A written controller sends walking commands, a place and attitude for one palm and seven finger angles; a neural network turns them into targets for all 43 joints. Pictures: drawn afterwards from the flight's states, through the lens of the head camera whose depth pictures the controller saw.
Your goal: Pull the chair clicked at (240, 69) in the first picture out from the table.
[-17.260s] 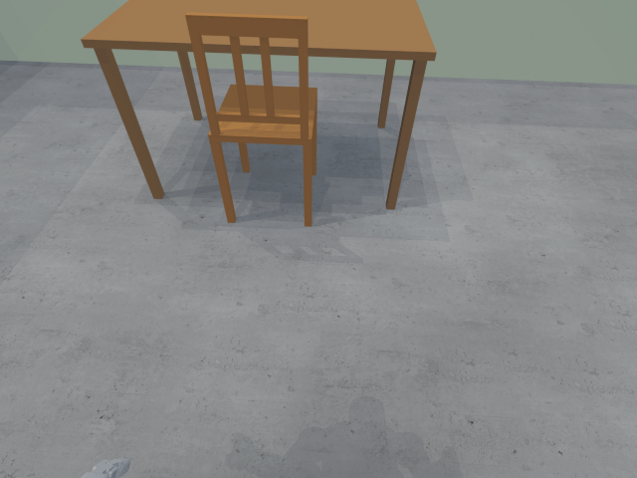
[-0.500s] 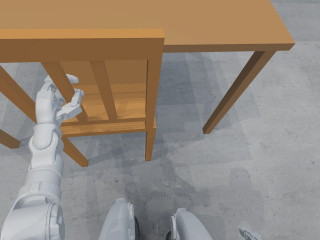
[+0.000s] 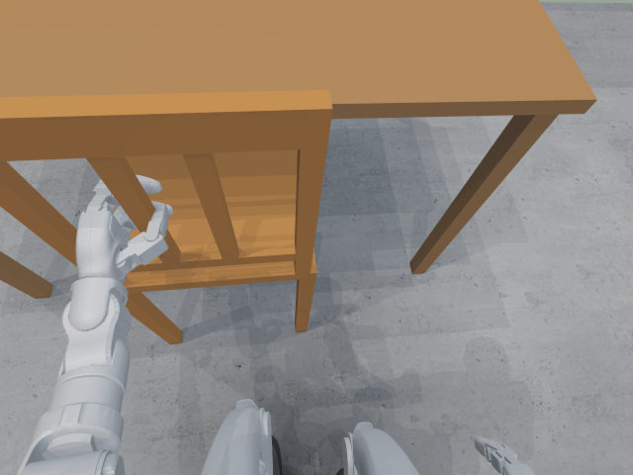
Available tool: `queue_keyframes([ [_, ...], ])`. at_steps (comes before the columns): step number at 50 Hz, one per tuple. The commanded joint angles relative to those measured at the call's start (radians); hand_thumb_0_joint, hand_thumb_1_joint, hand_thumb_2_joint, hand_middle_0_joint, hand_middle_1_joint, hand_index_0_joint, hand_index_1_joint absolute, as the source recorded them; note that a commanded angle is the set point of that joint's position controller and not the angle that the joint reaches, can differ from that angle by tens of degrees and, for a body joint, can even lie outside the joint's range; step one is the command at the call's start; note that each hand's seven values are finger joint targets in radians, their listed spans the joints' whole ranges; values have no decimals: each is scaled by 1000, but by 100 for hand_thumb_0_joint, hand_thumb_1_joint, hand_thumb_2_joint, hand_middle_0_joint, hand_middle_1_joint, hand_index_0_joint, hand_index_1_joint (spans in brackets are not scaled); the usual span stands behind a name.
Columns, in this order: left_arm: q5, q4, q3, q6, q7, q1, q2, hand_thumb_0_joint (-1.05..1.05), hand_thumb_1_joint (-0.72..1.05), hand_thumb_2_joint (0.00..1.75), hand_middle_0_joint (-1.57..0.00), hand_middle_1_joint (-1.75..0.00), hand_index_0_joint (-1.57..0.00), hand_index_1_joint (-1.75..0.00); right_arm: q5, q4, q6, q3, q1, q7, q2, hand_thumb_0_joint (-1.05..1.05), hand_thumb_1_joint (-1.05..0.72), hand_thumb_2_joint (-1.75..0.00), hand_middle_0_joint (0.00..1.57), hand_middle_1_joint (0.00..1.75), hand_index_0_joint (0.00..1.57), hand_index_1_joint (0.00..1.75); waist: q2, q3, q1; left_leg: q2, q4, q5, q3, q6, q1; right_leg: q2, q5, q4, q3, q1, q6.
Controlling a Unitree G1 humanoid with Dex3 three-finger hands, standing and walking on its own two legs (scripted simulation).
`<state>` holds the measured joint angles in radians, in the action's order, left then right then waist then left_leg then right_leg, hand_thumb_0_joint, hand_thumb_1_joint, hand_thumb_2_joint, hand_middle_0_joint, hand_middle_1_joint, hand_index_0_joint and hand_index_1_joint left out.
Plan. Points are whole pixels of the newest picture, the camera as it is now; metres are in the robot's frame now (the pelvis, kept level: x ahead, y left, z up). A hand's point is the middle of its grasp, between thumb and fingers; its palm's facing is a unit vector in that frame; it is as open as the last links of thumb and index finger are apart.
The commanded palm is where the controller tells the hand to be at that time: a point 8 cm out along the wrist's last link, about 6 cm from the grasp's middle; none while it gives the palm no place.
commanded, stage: step backward, pulling the chair out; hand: left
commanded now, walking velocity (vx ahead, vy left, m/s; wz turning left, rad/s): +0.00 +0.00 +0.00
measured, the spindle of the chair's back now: (144, 215) +0.43 +0.22 +0.01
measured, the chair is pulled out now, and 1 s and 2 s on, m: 0.02 0.15 0.23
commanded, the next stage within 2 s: none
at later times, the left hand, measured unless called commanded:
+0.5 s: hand (177, 249) +0.37 +0.17 +0.03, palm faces +0.12 -0.98 -0.14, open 5.5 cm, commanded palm +0.34 +0.21 +0.03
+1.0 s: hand (202, 336) +0.27 +0.13 +0.04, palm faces +0.03 -0.99 -0.16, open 5.4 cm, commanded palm +0.28 +0.17 +0.04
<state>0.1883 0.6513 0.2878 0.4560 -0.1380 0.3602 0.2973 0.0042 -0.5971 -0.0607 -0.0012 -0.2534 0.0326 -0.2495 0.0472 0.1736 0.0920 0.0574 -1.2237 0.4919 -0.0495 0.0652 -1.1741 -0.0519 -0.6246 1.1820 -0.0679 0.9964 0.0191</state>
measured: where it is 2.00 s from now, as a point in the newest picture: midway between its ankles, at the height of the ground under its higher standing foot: outside the picture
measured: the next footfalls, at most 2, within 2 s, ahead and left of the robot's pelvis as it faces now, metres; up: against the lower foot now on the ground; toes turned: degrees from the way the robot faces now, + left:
left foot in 1.58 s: -0.13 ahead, +0.17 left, +0.00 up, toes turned +4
right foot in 1.96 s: -0.09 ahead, -0.10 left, +0.00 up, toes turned -1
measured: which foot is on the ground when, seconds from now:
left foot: down 0.00-1.00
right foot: down 0.00-1.00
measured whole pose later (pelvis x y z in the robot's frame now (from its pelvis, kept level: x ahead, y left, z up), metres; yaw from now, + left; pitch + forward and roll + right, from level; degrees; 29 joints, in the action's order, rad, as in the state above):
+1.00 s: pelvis -0.07 -0.01 +0.09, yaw +2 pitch +2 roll -3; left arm 0.08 1.08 -0.01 0.24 0.10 0.48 0.15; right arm -0.06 -0.74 0.02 -0.01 -0.22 -0.13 -0.29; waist 0.06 -0.12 0.06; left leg 0.03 -0.56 0.11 -0.06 0.05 -0.49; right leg -0.05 -0.25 0.56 -0.05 0.35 0.01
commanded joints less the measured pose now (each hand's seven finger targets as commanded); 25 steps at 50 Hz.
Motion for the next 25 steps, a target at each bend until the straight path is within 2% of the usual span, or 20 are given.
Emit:
queue_keyframes([
  [1,-4,-209,-14,93,-15,224,135,0,90,90,-50,-145,-50,-145,6,72,36,-62,-95,-12,-158,0,-90,-90,20,30,20,30,58,446,4,-13,87,-521,119,-45,559,-6,504,-112,22,-22,3],
  [2,-142,-302,41,-33,115,420,391,0,90,90,-50,-145,-50,-145,-38,142,-27,-38,-151,-41,-147,0,-90,-90,20,30,20,30,155,655,-39,1,267,-511,97,-27,910,63,562,-265,80,-342,18],
  [3,-147,-435,4,-80,168,520,371,0,90,90,-50,-145,-50,-145,-50,151,-32,-49,-150,-73,-140,0,-90,-90,20,30,20,30,226,674,-33,-5,312,-571,107,-30,1003,58,675,-324,88,-382,2],
  [5,-159,-320,-22,-162,217,361,292,0,90,90,-50,-145,-50,-145,-50,139,-33,-48,-136,-101,-143,0,-90,-90,20,30,20,30,203,571,-28,4,339,-646,128,-27,980,60,723,-344,87,-359,-8],
  [6,-166,-171,-74,-215,222,262,218,0,90,90,-50,-145,-50,-145,-47,121,-48,-42,-98,-104,-145,0,-90,-90,20,30,20,30,204,418,-33,30,417,-542,179,-37,859,61,546,-361,64,-320,-2],
  [7,-160,-106,-110,-246,232,263,166,0,90,90,-50,-145,-50,-145,-53,107,-55,-41,-104,-113,-146,0,-90,-90,20,30,20,30,108,354,-28,41,426,-568,179,-14,836,55,568,-379,68,-356,-16],
  [8,-166,-55,-124,-260,244,303,157,0,90,90,-50,-145,-50,-145,-52,88,-59,-37,-117,-121,-150,0,-90,-90,20,30,20,30,62,328,-20,52,433,-618,177,-3,836,59,627,-400,75,-384,-34],
  [9,-170,0,-130,-270,250,325,153,0,90,90,-50,-145,-50,-145,-50,78,-64,-36,-127,-127,-153,0,-90,-90,20,30,20,30,-11,314,-16,58,434,-664,165,5,832,63,699,-433,83,-428,-53],
  [10,-173,39,-146,-275,251,351,144,0,90,90,-50,-145,-50,-145,-51,70,-67,-34,-128,-129,-153,0,-90,-90,20,30,20,30,-34,311,-12,64,443,-707,149,6,844,73,770,-461,92,-471,-64],
  [11,-167,56,-143,-259,248,403,151,0,90,90,-50,-145,-50,-145,-51,62,-66,-34,-126,-134,-155,0,-90,-90,20,30,20,30,-30,308,-14,72,460,-751,147,7,862,82,806,-475,94,-501,-69],
  [12,-177,78,-136,-246,250,439,170,0,90,90,-50,-145,-50,-145,-46,52,-63,-35,-125,-137,-158,0,-90,-90,20,30,20,30,32,308,-16,76,477,-812,145,4,904,87,814,-475,93,-510,-61],
  [13,-176,110,-134,-231,250,447,165,0,90,90,-50,-145,-50,-145,-44,42,-61,-38,-123,-137,-156,0,-90,-90,20,30,20,30,98,296,-21,91,499,-870,164,6,954,86,758,-467,91,-490,-53],
  [15,-178,168,-158,-213,242,441,135,0,90,90,-50,-145,-50,-145,-35,27,-58,-42,-115,-134,-149,0,-90,-90,20,30,20,30,180,275,-26,125,538,-957,210,16,1031,77,578,-464,85,-457,-41],
  [16,-174,184,-167,-204,237,441,122,0,90,90,-50,-145,-50,-145,-32,24,-54,-45,-108,-131,-145,0,-90,-90,20,30,20,30,208,263,-28,142,559,-974,233,22,1063,73,469,-464,83,-441,-36],
  [17,-178,188,-156,-199,235,437,140,0,90,90,-50,-145,-50,-145,-30,20,-49,-50,-103,-129,-149,0,-90,-90,20,30,20,30,235,261,-33,157,574,-1019,252,27,1104,67,392,-464,83,-434,-30],
  [18,-173,194,-170,-197,232,434,119,0,90,90,-50,-145,-50,-145,-28,21,-44,-47,-91,-125,-143,0,-90,-90,20,30,20,30,250,244,-33,169,599,-1010,268,26,1120,63,308,-459,79,-428,-23],
  [20,-168,188,-184,-190,227,427,100,0,90,90,-50,-145,-50,-145,-23,20,-28,-45,-74,-121,-138,0,-90,-90,20,30,20,30,268,223,-38,185,635,-968,282,33,1132,62,234,-460,81,-435,-17],
  [21,-165,185,-179,-189,226,417,103,0,90,90,-50,-145,-50,-145,-21,22,-22,-45,-66,-120,-139,0,-90,-90,20,30,20,30,261,209,-41,192,654,-926,287,35,1116,65,223,-461,81,-452,-16],
  [23,-163,158,-168,-183,222,381,109,0,90,90,-50,-145,-50,-145,-21,23,-12,-46,-60,-118,-137,0,-90,-90,20,30,20,30,244,228,-47,201,648,-947,283,40,1134,68,259,-501,88,-494,-13],
  [25,-160,132,-175,-180,216,343,95,0,90,90,-50,-145,-50,-145,-25,27,-5,-46,-58,-117,-138,0,-90,-90,20,30,20,30,181,242,-47,192,622,-941,254,36,1110,73,384,-569,89,-566,-14],
])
